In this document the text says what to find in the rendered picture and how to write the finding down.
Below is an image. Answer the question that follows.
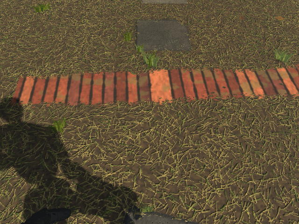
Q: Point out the left robot hand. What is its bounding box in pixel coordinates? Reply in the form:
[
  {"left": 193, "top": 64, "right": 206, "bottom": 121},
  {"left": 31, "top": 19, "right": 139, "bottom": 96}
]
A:
[{"left": 21, "top": 207, "right": 71, "bottom": 224}]

